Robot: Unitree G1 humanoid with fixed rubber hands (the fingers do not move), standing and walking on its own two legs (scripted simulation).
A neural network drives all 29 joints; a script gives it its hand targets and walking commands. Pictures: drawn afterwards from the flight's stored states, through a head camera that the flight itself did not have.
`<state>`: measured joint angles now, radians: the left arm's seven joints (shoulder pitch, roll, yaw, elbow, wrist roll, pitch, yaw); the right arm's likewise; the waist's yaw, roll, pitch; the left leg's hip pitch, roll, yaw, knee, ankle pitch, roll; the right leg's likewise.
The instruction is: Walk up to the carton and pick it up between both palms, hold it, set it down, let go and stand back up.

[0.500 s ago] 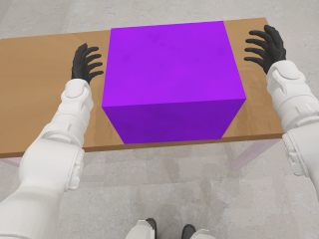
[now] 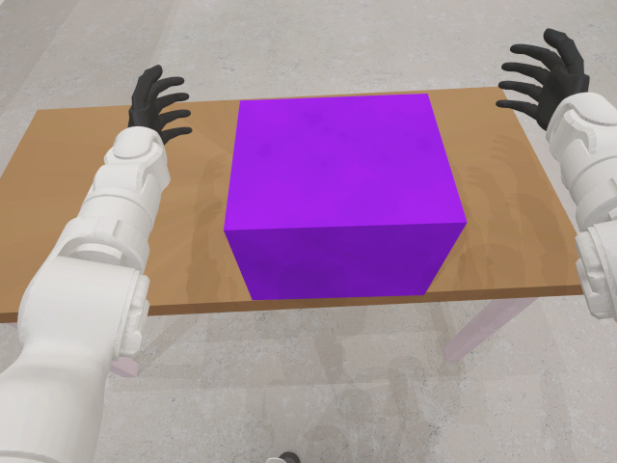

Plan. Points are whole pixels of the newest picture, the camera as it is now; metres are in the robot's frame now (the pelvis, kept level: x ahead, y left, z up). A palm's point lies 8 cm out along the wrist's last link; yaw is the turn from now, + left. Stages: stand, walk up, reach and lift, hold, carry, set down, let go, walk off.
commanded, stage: set down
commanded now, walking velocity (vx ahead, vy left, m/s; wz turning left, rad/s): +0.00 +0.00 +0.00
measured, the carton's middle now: (335, 201) +0.49 +0.04 -0.01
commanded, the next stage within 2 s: none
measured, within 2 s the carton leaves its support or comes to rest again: neither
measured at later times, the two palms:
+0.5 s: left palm (162, 194) +0.40 +0.26 +0.09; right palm (528, 178) +0.47 -0.20 +0.10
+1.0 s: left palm (162, 249) +0.35 +0.26 +0.05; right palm (533, 241) +0.40 -0.21 +0.05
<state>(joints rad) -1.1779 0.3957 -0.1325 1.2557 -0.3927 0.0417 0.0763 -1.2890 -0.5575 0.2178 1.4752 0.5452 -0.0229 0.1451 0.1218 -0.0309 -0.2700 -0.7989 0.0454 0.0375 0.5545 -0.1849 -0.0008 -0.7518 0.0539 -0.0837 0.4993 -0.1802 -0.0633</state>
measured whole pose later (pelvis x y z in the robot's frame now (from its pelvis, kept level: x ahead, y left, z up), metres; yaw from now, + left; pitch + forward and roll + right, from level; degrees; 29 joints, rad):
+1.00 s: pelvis +0.00 +0.00 +0.01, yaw +2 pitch +15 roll -1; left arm -0.54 0.28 0.06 0.89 -0.23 -0.16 0.04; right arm -0.63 -0.41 0.18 1.08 0.51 -0.23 0.09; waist 0.07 0.00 -0.17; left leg -0.60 0.03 0.01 0.53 -0.19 -0.01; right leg -0.56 0.05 -0.08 0.50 -0.21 -0.07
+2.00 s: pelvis +0.02 +0.00 +0.01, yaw +0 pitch +5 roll +0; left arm -0.07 0.21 0.04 0.78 -0.18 -0.32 0.07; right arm -0.12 -0.33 0.19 0.98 0.41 -0.48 0.12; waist 0.03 -0.03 -0.04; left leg -0.36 0.01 0.05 0.53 -0.26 0.00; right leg -0.35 0.04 -0.02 0.55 -0.28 -0.05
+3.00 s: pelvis +0.02 +0.02 +0.02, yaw -1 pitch -3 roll +0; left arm 0.21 0.22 -0.01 0.54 -0.02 0.10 0.03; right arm 0.17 -0.16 -0.03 0.77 -0.01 -0.20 0.03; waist 0.01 -0.02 0.07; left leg -0.11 0.00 0.06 0.38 -0.21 0.02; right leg -0.09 0.04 -0.01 0.36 -0.21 -0.03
